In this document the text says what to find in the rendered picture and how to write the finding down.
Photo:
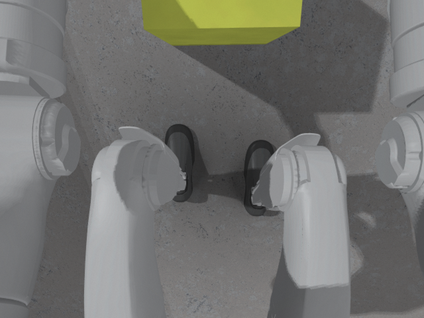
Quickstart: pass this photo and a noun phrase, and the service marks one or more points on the left robot forearm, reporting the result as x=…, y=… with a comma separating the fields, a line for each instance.
x=31, y=47

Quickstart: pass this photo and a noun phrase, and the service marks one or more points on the right robot upper arm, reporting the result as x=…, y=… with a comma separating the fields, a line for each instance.
x=400, y=165

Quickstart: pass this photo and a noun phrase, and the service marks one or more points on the right robot forearm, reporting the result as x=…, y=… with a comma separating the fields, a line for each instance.
x=406, y=18

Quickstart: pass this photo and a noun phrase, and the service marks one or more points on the robot thigh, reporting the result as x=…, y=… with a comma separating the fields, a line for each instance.
x=313, y=277
x=121, y=272

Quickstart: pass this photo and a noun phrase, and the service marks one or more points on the robot left thigh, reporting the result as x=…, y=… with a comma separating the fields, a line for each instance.
x=121, y=272

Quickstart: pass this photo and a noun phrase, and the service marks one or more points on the carton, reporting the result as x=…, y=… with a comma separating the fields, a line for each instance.
x=220, y=22

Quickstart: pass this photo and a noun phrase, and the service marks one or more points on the left robot upper arm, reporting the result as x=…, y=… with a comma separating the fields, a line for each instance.
x=38, y=144

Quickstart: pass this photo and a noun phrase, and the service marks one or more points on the robot right thigh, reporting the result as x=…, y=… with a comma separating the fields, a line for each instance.
x=313, y=277

